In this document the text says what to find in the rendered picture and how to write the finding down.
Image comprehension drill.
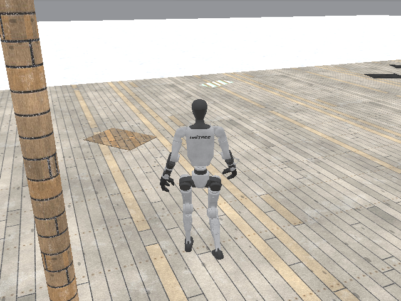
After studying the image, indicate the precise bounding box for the right robot forearm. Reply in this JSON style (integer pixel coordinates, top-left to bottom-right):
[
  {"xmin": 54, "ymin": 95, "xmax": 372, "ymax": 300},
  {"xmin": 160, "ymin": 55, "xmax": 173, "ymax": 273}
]
[{"xmin": 225, "ymin": 150, "xmax": 236, "ymax": 171}]

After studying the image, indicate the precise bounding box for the robot right shin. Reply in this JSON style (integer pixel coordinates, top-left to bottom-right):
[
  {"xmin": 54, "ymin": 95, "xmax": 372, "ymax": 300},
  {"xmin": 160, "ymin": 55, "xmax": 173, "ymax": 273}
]
[{"xmin": 209, "ymin": 208, "xmax": 221, "ymax": 252}]

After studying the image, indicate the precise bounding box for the robot left foot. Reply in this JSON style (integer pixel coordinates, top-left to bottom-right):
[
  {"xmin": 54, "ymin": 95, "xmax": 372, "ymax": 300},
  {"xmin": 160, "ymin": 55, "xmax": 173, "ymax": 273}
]
[{"xmin": 184, "ymin": 237, "xmax": 194, "ymax": 252}]

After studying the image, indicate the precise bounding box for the right robot upper arm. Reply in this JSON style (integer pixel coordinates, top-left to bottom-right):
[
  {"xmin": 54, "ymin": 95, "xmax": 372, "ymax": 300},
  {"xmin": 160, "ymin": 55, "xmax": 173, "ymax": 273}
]
[{"xmin": 213, "ymin": 126, "xmax": 231, "ymax": 160}]

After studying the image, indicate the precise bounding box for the right robot hand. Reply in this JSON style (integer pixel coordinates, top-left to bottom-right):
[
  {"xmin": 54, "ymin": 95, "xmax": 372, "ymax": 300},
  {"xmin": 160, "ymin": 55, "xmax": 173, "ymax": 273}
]
[{"xmin": 222, "ymin": 168, "xmax": 237, "ymax": 179}]

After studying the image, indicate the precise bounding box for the left robot hand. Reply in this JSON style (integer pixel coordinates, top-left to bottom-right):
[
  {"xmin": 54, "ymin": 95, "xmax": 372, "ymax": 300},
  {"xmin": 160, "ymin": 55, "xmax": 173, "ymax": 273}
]
[{"xmin": 160, "ymin": 177, "xmax": 174, "ymax": 192}]

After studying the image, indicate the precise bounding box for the left robot forearm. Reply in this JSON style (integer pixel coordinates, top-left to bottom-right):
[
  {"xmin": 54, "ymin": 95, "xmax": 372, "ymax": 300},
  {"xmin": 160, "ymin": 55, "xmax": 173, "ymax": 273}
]
[{"xmin": 162, "ymin": 153, "xmax": 175, "ymax": 179}]

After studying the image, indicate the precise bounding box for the left robot upper arm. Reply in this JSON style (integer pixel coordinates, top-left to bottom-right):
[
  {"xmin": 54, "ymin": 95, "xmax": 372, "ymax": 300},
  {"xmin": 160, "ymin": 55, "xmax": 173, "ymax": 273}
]
[{"xmin": 170, "ymin": 127, "xmax": 187, "ymax": 162}]

